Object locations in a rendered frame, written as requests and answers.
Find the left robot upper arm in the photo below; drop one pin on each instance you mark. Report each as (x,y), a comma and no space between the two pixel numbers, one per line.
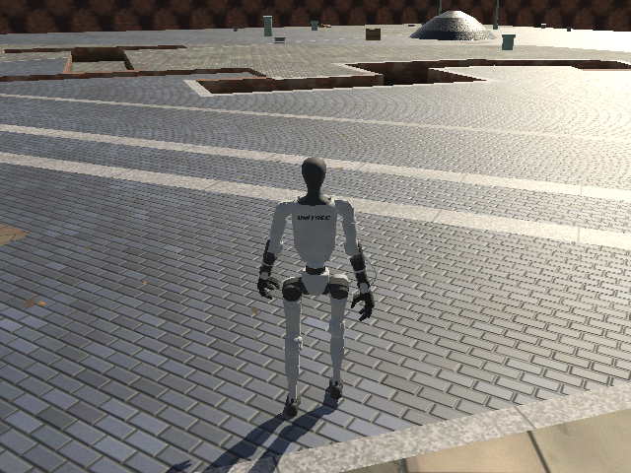
(282,211)

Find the left robot hand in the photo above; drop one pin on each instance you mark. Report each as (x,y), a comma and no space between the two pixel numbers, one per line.
(266,284)

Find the robot head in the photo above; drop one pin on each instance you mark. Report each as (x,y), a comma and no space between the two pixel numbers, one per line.
(313,171)

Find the right robot upper arm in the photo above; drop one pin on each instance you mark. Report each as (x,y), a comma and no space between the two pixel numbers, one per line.
(346,210)

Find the robot left forearm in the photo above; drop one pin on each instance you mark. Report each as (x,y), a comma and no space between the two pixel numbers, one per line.
(267,263)

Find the right robot hand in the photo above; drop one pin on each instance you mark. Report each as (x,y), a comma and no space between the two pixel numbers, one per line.
(369,304)

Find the left robot foot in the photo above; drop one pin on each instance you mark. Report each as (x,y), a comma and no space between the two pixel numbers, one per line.
(292,408)

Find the robot right forearm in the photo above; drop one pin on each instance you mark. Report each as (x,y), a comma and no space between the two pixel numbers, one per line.
(360,271)

